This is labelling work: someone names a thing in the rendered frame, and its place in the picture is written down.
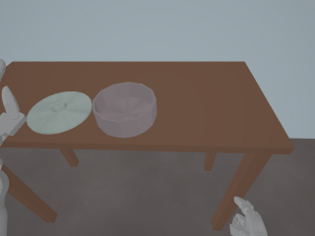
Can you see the robot right hand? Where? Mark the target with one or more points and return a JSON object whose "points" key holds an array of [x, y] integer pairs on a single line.
{"points": [[250, 225]]}

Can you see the table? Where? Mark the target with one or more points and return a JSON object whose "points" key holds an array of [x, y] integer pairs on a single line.
{"points": [[202, 106]]}

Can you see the robot left hand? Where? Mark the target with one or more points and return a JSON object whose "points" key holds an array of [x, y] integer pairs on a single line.
{"points": [[11, 120]]}

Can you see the knob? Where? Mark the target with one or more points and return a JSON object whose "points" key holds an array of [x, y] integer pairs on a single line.
{"points": [[58, 105]]}

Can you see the pot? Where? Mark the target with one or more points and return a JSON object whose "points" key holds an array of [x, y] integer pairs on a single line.
{"points": [[125, 110]]}

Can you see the lid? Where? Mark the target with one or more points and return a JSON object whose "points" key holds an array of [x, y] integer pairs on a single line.
{"points": [[41, 119]]}

